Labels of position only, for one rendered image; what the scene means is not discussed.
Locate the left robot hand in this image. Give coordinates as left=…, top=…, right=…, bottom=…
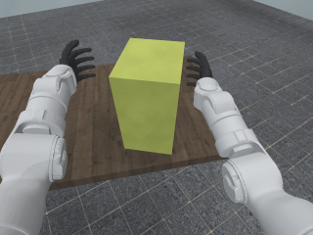
left=59, top=39, right=96, bottom=83

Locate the carton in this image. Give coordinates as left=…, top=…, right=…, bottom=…
left=109, top=37, right=185, bottom=155

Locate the left robot forearm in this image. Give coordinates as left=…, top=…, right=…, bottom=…
left=0, top=65, right=77, bottom=179

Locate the table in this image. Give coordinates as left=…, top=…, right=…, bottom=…
left=0, top=56, right=229, bottom=191

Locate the right robot forearm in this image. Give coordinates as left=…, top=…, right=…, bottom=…
left=193, top=77, right=284, bottom=187

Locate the robot left upper arm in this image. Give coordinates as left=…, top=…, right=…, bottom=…
left=0, top=133, right=67, bottom=235

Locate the right robot hand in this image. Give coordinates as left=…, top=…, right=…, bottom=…
left=186, top=51, right=213, bottom=87

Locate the robot right upper arm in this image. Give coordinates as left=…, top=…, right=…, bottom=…
left=221, top=152, right=313, bottom=235

